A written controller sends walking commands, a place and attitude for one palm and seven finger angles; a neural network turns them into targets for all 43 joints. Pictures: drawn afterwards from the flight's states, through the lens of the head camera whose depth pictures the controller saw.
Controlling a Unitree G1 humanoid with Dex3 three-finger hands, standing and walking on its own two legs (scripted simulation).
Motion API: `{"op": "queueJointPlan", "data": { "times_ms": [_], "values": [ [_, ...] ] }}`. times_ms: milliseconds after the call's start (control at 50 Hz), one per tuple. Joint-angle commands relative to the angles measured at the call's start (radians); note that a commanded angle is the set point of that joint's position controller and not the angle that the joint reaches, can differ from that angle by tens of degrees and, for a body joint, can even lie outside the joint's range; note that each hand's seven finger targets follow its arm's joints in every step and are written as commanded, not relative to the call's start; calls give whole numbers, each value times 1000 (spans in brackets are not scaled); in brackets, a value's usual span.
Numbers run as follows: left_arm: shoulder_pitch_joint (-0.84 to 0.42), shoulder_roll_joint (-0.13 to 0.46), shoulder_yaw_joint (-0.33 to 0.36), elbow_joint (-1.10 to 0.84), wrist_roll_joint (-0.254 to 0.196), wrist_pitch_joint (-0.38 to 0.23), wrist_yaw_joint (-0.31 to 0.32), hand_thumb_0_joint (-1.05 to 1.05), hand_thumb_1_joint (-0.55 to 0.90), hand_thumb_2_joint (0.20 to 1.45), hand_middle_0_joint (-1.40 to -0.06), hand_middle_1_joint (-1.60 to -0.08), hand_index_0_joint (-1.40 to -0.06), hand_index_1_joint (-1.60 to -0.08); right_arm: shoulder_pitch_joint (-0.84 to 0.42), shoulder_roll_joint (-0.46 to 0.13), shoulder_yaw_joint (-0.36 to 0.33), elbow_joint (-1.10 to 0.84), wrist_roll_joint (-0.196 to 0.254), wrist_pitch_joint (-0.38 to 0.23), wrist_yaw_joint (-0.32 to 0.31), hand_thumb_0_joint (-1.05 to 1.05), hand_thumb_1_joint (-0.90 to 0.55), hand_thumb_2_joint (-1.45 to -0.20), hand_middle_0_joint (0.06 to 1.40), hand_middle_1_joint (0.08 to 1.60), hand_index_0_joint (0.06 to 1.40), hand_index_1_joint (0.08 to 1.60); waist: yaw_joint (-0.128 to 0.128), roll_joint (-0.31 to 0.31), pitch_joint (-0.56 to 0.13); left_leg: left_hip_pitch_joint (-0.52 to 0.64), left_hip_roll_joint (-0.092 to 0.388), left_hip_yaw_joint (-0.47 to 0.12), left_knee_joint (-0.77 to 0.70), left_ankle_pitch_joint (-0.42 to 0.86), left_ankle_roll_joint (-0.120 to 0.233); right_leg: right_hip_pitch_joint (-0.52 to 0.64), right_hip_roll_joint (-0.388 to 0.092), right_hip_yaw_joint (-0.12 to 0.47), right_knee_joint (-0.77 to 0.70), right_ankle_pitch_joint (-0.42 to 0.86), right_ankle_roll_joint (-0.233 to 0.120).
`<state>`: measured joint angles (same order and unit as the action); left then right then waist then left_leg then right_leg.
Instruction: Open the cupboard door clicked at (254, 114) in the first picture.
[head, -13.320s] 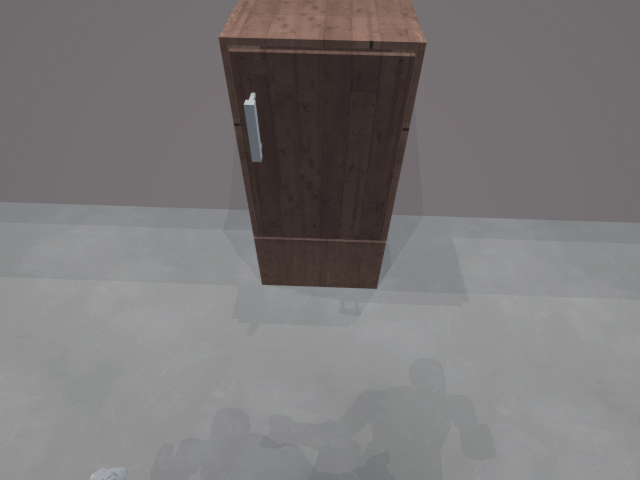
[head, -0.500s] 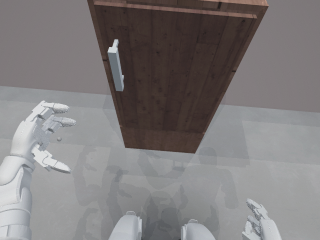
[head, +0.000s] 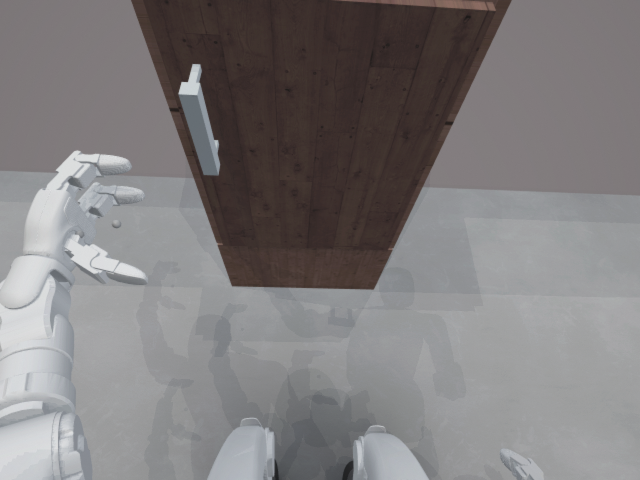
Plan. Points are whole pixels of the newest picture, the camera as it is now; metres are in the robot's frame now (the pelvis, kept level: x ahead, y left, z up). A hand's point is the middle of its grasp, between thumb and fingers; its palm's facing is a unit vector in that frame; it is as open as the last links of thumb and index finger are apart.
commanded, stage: move the hooked fingers beside the handle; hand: left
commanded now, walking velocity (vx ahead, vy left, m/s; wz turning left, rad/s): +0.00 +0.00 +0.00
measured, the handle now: (204, 123) +0.58 +0.17 +0.04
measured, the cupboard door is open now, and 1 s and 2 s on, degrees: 0 0 0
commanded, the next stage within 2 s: slide the fingers in behind the handle in 1.62 s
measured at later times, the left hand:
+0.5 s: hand (149, 170) +0.49 +0.23 +0.05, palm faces -0.03 -1.00 -0.03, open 14.0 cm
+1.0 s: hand (158, 137) +0.55 +0.23 +0.04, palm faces -0.03 -1.00 -0.03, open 14.0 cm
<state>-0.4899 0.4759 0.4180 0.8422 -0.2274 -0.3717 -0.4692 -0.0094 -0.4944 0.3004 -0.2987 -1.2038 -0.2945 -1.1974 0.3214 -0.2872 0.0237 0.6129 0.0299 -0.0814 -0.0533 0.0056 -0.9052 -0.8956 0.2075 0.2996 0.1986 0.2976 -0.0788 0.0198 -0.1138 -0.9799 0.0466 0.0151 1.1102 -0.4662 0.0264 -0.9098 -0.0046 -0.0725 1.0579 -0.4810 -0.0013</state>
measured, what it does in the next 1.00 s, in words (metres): stands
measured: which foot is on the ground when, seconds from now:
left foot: down 0.00-1.00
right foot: down 0.00-1.00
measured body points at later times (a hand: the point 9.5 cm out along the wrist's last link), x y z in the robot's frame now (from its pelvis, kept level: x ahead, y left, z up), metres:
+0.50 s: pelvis -0.01 +0.00 -0.02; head +0.14 +0.02 +0.41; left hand +0.48 +0.28 +0.05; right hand +0.03 -0.28 -0.12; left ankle +0.03 +0.10 -0.66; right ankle +0.01 -0.13 -0.66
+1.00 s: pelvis +0.00 +0.00 -0.02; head +0.18 +0.03 +0.39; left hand +0.55 +0.28 +0.05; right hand -0.03 -0.26 -0.12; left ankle +0.03 +0.10 -0.66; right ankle +0.01 -0.13 -0.66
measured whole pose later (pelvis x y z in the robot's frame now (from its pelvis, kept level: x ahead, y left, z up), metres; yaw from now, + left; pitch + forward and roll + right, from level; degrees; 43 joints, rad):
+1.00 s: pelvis +0.00 +0.00 -0.02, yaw -3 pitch +29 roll -5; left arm -1.02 0.74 0.51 1.22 -0.06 -0.33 -0.41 -0.01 -0.49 0.30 -0.30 -1.20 -0.29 -1.20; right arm 0.40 -0.28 0.07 0.61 -0.01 0.08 -0.02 0.00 -0.91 -0.90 0.21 0.30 0.20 0.30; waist -0.22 0.04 -0.09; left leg -1.23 0.08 0.00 1.22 -0.50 0.03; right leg -1.15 0.03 -0.08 1.13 -0.48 0.00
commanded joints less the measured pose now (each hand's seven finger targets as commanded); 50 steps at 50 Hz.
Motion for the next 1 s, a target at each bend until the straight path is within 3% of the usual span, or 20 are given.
{"op": "queueJointPlan", "data": {
  "times_ms": [0, 40, 80, 160, 180, 200, 260, 300, 400, 440, 500, 540, 600, 680, 700, 800, 840, 900, 940, 980],
  "values": [
    [-362, 266, 52, -146, -13, -70, 18, 0, -500, 300, -300, -1200, -300, -1200, 95, -168, -68, -81, -4, -13, -8, 0, -900, -900, 200, 300, 200, 300, -14, 79, -412, 366, -13, -70, -137, 320, -2, 90, 35, 31, -119, 241, -22],
    [-393, 319, 89, -129, 1, -74, 30, 0, -500, 300, -300, -1200, -300, -1200, 104, -172, -68, -78, -7, -2, -6, 0, -900, -900, 200, 300, 200, 300, -4, 88, -420, 357, -13, -73, -135, 328, -4, 100, 34, 30, -110, 248, -25],
    [-396, 311, 81, -112, 12, -78, 35, 0, -500, 300, -300, -1200, -300, -1200, 113, -168, -65, -81, -10, 9, -1, 0, -900, -900, 200, 300, 200, 300, -5, 116, -439, 382, -12, -73, -127, 373, -6, 86, 38, 30, -103, 271, -27],
    [-503, 334, 84, -57, 21, -94, 41, 0, -500, 300, -300, -1200, -300, -1200, 123, -170, -63, -70, -11, 29, -1, 0, -900, -900, 200, 300, 200, 300, -30, 72, -424, 333, -11, -71, -108, 334, 3, 81, 41, 35, -98, 260, -24],
    [-509, 329, 79, -41, 28, -97, 40, 0, -500, 300, -300, -1200, -300, -1200, 124, -169, -61, -73, -12, 34, 1, 0, -900, -900, 200, 300, 200, 300, -24, 103, -439, 341, -13, -68, -108, 329, 0, 74, 41, 38, -97, 252, -23],
    [-544, 318, 58, -27, 34, -100, 39, 0, -500, 300, -300, -1200, -300, -1200, 124, -168, -60, -65, -11, 39, 1, 0, -900, -900, 200, 300, 200, 300, -39, 113, -424, 347, -10, -74, -108, 322, -1, 47, 41, 35, -97, 240, -24],
    [-627, 334, 51, 31, 46, -101, 43, 0, -500, 300, -300, -1200, -300, -1200, 136, -174, -56, -54, -14, 52, -2, 0, -900, -900, 200, 300, 200, 300, -61, 98, -399, 312, -8, -80, -95, 276, 5, 11, 43, 36, -95, 203, -24],
    [-684, 331, 34, 51, 55, -100, 46, 0, -500, 300, -300, -1200, -300, -1200, 143, -177, -54, -46, -16, 56, -1, 0, -900, -900, 200, 300, 200, 300, -68, 139, -423, 332, -8, -89, -91, 264, 0, -23, 42, 34, -89, 178, -24],
    [-747, 378, 57, 84, 75, -95, 66, 0, -500, 300, -300, -1200, -300, -1200, 173, -182, -50, -37, -25, 72, 1, 0, -900, -900, 200, 300, 200, 300, -80, 150, -499, 357, -4, -100, -63, 337, 0, -37, 45, 30, -67, 218, -23],
    [-780, 389, 53, 109, 85, -85, 73, 0, -500, 300, -300, -1200, -300, -1200, 178, -184, -47, -35, -26, 81, 3, 0, -900, -900, 200, 300, 200, 300, -92, 148, -483, 325, -3, -98, -55, 321, 2, -44, 45, 33, -67, 211, -20],
    [-817, 475, 99, 164, 103, -65, 84, 0, -500, 300, -300, -1200, -300, -1200, 194, -192, -38, -39, -27, 93, 0, 0, -900, -900, 200, 300, 200, 300, -103, 108, -472, 237, -5, -87, -36, 288, 12, -15, 48, 42, -63, 211, -14],
    [-844, 489, 94, 165, 118, -57, 89, 0, -500, 300, -300, -1200, -300, -1200, 201, -190, -35, -45, -29, 98, 2, 0, -900, -900, 200, 300, 200, 300, -110, 132, -487, 224, -5, -83, -26, 295, 15, -13, 48, 46, -58, 223, -12],
    [-870, 555, 137, 129, 128, -69, 86, 0, -500, 300, -300, -1200, -300, -1200, 222, -192, -34, -44, -36, 106, 7, 0, -900, -900, 200, 300, 200, 300, -97, 189, -585, 276, -2, -88, -9, 378, 10, 7, 52, 44, -38, 282, -16],
    [-871, 526, 111, 193, 127, -39, 68, 0, -500, 300, -300, -1200, -300, -1200, 241, -194, -29, -38, -34, 123, 12, 0, -900, -900, 200, 300, 200, 300, -125, 163, -530, 251, 5, -85, -4, 381, 14, -17, 59, 41, -47, 295, -11],
    [-885, 558, 126, 201, 131, -30, 68, 0, -500, 300, -300, -1200, -300, -1200, 244, -197, -28, -38, -35, 126, 11, 0, -900, -900, 200, 300, 200, 300, -126, 168, -522, 228, 6, -84, -3, 371, 16, -9, 58, 41, -46, 292, -11],
    [-999, 576, 111, 207, 148, -21, 75, 0, -500, 300, -300, -1200, -300, -1200, 272, -202, -24, -19, -42, 132, 11, 0, -900, -900, 200, 300, 200, 300, -161, 201, -533, 246, 11, -101, 15, 381, 16, -71, 63, 36, -42, 272, -12],
    [-940, 567, 117, 227, 150, -15, 72, 0, -500, 300, -300, -1200, -300, -1200, 280, -201, -25, -24, -45, 134, 16, 0, -900, -900, 200, 300, 200, 300, -148, 190, -538, 239, 10, -95, 14, 387, 16, -54, 64, 34, -44, 281, -13],
    [-871, 575, 136, 176, 152, -21, 65, 0, -500, 300, -300, -1200, -300, -1200, 289, -200, -30, -35, -49, 146, 24, 0, -900, -900, 200, 300, 200, 300, -114, 259, -615, 337, 12, -102, 6, 492, 6, -48, 64, 26, -33, 339, -20],
    [-872, 543, 121, 174, 138, -10, 63, 0, -500, 300, -300, -1200, -300, -1200, 283, -198, -31, -36, -47, 153, 28, 0, -900, -900, 200, 300, 200, 300, -131, 198, -567, 295, 13, -97, 1, 454, 12, -36, 65, 25, -45, 333, -12],
    [-866, 561, 136, 159, 134, -10, 60, 0, -500, 300, -300, -1200, -300, -1200, 283, -200, -30, -42, -44, 157, 27, 0, -900, -900, 200, 300, 200, 300, -126, 198, -571, 296, 13, -95, -5, 453, 12, -28, 67, 26, -46, 337, -13]
  ]
}}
